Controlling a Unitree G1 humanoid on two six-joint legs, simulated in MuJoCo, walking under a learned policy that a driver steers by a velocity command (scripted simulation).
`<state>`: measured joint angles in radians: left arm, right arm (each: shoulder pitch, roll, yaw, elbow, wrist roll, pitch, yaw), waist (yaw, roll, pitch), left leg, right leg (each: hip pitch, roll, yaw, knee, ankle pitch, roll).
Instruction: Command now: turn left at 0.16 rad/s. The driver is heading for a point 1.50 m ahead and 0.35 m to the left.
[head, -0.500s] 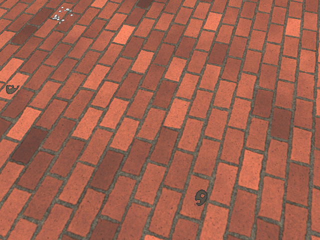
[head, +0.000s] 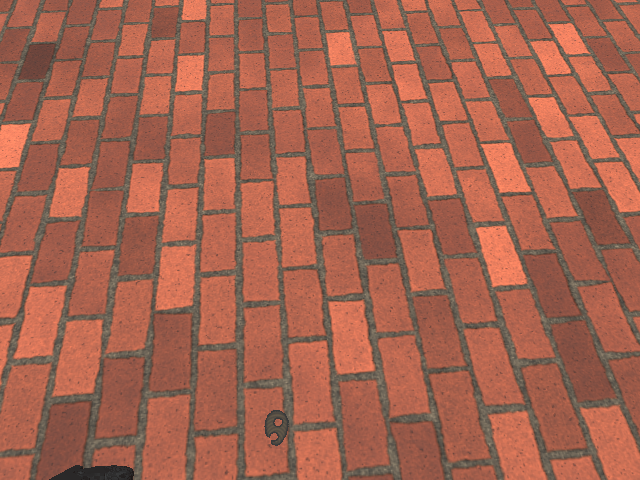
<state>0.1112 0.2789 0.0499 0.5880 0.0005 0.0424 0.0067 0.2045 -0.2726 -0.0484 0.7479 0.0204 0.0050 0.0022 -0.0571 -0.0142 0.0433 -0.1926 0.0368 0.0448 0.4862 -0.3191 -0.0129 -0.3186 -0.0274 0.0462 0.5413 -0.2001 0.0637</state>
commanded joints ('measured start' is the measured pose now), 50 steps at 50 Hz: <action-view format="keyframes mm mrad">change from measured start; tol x32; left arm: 1 153 217 61 -46 19 -7 35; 22 -179 104 57 -32 -1 -40 25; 50 212 239 98 49 -29 -16 -10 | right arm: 1 -21 -124 -15 -63 -18 -49 23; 50 -94 -120 -62 -153 -23 15 -33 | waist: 1 81 32 -207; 17 10 -111 -123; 20 14 432 -57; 50 100 -102 -155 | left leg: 1 -159 80 -149 68 259 57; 4 -394 -5 -49 556 -368 -60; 18 -49 -1 47 107 102 50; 20 147 305 -611 -136 605 321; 36 -18 182 -229 -205 149 240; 47 170 273 -107 -24 681 226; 50 -142 109 82 367 264 24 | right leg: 1 468 -159 122 -110 636 -97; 16 172 -340 -99 -148 284 -227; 21 -418 43 -1 710 -521 15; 31 -175 -36 1 443 -53 29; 46 -126 -30 -108 207 -228 -17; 50 267 -118 151 -156 380 -177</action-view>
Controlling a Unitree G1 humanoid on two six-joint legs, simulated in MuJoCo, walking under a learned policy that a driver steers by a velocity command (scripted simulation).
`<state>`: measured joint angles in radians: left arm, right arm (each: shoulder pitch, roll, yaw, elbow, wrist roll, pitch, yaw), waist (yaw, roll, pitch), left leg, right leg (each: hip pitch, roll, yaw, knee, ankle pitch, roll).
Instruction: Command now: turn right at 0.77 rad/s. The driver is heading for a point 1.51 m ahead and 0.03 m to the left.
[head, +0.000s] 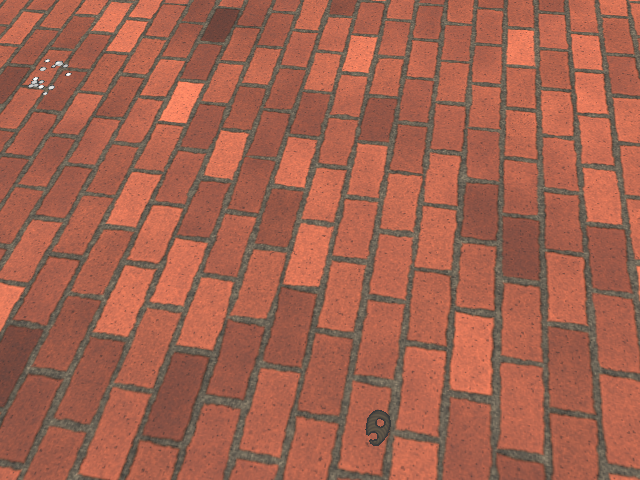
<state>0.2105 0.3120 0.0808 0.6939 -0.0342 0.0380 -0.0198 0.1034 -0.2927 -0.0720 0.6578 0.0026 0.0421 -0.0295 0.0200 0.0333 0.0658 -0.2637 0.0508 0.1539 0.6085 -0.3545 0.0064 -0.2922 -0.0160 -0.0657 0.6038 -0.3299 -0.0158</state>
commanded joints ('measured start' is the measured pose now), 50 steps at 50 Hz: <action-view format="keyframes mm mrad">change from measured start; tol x32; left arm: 1 122 322 87 -80 32 -26 21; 50 -211 34 -66 -88 13 -166 -31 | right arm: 1 -92 -38 -15 -138 -48 -33 2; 32 -85 -62 27 -148 57 -83 82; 37 556 -313 -84 4 48 -72 50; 50 296 -123 22 5 -3 -163 21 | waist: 1 19 -377 -190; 35 -61 -93 -88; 38 -193 332 -353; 50 -90 -9 99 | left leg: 1 -407 -102 -79 486 -305 -77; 17 -138 10 -169 178 104 -95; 31 -508 66 -142 155 -11 60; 36 267 -128 30 53 84 136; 39 728 267 -1010 -389 -493 381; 50 15 29 -150 -564 421 135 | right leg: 1 380 -351 649 -208 880 -308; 20 194 -220 298 -229 607 -228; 25 380 -328 476 -431 -282 -236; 33 399 -272 147 -400 121 -154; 36 57 -145 -118 89 748 -46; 38 -631 101 98 801 -194 43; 39 -782 31 197 846 -134 10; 50 -349 -51 -16 137 567 12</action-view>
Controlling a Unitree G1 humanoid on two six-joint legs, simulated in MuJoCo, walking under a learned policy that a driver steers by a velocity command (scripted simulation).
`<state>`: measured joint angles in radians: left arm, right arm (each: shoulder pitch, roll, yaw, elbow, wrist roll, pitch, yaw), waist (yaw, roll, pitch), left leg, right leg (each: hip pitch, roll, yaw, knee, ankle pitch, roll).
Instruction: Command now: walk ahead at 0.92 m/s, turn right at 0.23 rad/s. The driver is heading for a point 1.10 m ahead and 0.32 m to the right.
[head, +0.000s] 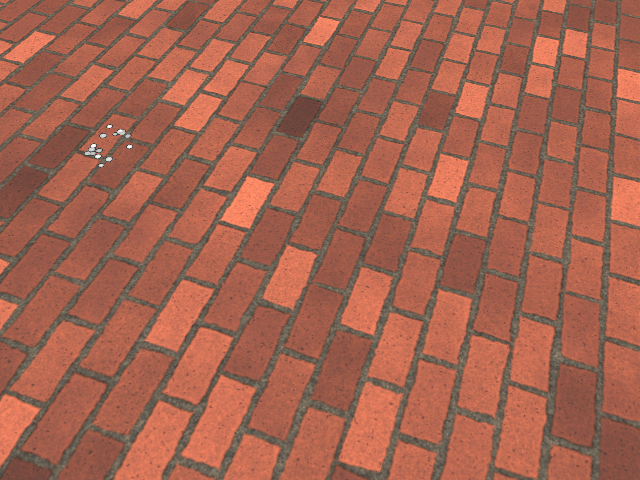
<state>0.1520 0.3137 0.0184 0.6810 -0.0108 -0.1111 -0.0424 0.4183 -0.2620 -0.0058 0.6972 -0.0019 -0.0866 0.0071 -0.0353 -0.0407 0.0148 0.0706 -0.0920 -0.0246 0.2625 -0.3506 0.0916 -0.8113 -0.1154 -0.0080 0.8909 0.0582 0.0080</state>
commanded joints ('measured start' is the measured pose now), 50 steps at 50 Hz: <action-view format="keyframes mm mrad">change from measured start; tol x32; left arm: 1 -195 25 -5 -87 -21 -22 -18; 6 -161 95 35 -105 -40 -22 -47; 10 583 242 102 80 -27 46 -6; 16 137 110 69 -48 17 10 30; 32 347 -38 7 -79 -74 44 44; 50 -230 -13 13 -227 -28 45 -36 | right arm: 1 13 -168 -48 -13 5 -41 -18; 26 -421 -126 -23 -244 30 -55 -21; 31 57 -303 -106 -159 3 -54 -22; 50 45 -236 -81 96 13 -25 -13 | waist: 1 -50 67 158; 8 184 241 -133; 11 169 -306 -542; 14 65 220 -130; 20 -5 82 113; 29 -4 -66 -66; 32 -33 521 -370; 35 -79 76 -28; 50 -13 65 180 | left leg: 1 -290 190 45 -246 420 35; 6 79 248 127 -11 1294 -88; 9 -123 255 137 778 1677 -135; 10 -633 -7 100 1485 245 -213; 11 -893 -35 -222 1665 -156 -224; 25 -335 83 -99 306 466 -199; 30 81 204 -172 306 145 -95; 32 394 557 -1019 17 -619 102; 36 -29 374 -397 18 -14 21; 50 -80 360 161 -145 896 13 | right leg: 1 202 73 -71 -229 228 -25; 8 569 276 -168 -234 2 -142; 10 1303 34 190 -230 139 -343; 11 1502 -194 900 -468 -616 -542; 21 238 156 399 -730 -340 -325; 29 555 129 481 -306 -267 -152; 33 -113 113 164 620 -461 -48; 50 174 104 -70 -137 -64 -132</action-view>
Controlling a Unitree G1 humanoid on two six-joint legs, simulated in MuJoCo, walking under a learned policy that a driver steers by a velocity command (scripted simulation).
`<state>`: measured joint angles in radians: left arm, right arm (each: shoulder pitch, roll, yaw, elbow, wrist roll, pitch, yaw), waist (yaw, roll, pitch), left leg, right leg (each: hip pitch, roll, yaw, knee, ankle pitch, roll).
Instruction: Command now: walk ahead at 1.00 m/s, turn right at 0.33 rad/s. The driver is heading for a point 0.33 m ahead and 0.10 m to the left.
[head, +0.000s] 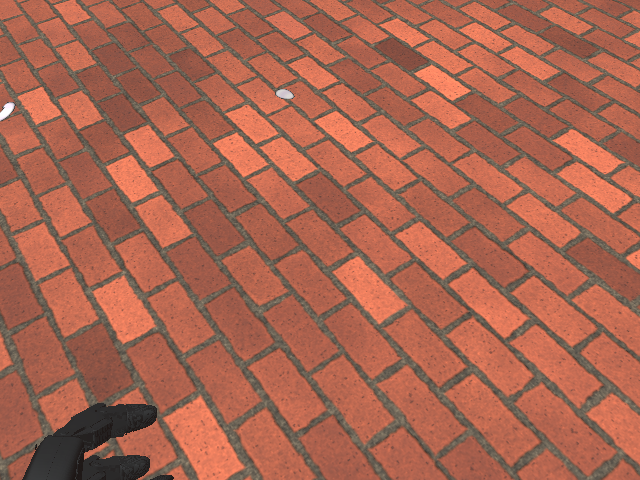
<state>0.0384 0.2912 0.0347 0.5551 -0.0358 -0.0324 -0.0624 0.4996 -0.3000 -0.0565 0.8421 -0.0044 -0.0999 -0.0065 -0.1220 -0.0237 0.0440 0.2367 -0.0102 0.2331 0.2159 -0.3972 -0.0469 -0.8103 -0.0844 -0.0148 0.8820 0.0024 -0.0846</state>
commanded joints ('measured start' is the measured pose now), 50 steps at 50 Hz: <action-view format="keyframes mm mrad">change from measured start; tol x32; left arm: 1 -118 40 10 -110 0 -36 -17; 5 487 253 108 42 14 -5 40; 50 197 54 14 386 46 -3 100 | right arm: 1 -32 -233 -34 -36 23 -2 -5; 50 -372 -34 9 10 -13 86 -10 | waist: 1 105 83 130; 6 241 -210 -514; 17 73 -43 13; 28 139 335 -412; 50 103 -27 -22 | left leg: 1 -176 297 -88 -44 1216 172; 4 -236 294 -108 485 1471 169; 6 -849 5 -352 1214 -73 122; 7 -870 17 -432 1273 -47 129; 25 -463 17 -258 280 572 82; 27 -111 291 -560 321 1335 263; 32 -462 273 -615 112 457 269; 41 -673 151 -457 19 -132 167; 50 -438 32 -306 198 199 88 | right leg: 1 211 119 -102 -162 -83 -50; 4 776 135 -64 -321 -62 -129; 6 1405 -327 769 -432 -583 -260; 11 677 -171 232 -582 347 -161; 16 533 -132 34 -680 549 -162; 25 715 -75 -5 -389 283 -15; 29 383 106 160 360 -690 125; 50 447 8 109 -528 -357 63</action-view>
